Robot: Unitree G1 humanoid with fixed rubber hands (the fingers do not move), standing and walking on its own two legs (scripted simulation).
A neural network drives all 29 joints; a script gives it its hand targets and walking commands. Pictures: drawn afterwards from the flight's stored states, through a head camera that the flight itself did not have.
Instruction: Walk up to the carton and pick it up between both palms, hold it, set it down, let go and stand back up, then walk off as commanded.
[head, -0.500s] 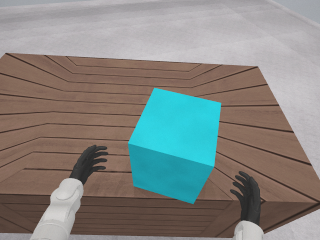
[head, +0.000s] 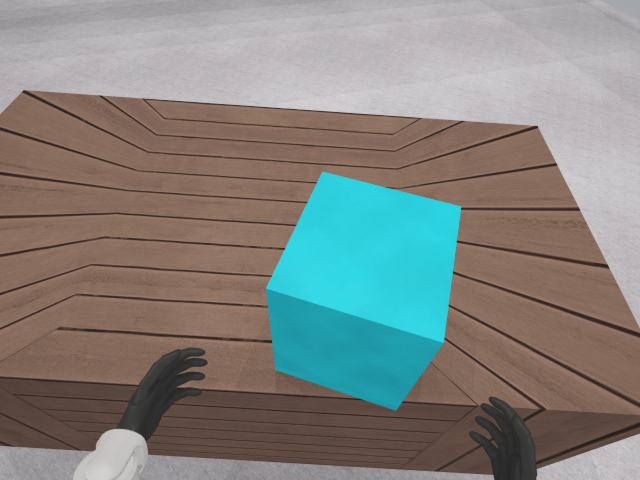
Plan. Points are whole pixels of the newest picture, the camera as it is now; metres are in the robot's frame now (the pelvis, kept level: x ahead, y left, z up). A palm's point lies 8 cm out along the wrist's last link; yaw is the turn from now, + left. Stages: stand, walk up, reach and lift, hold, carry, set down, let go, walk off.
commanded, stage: set down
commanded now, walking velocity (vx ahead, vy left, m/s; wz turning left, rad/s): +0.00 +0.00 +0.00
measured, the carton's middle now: (360, 295) +0.40 -0.04 -0.04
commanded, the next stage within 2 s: let go in 1.48 s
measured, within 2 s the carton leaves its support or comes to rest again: neither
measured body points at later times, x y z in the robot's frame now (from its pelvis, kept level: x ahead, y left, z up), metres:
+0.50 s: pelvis +0.01 +0.00 +0.00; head +0.04 +0.00 +0.45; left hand +0.23 +0.24 -0.04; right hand +0.18 -0.19 -0.05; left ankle +0.00 +0.14 -0.74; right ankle +0.03 -0.16 -0.74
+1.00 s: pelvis +0.00 +0.00 +0.00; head +0.02 +0.00 +0.45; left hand +0.21 +0.23 -0.06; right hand +0.18 -0.21 -0.08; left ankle +0.00 +0.14 -0.74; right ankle +0.03 -0.16 -0.74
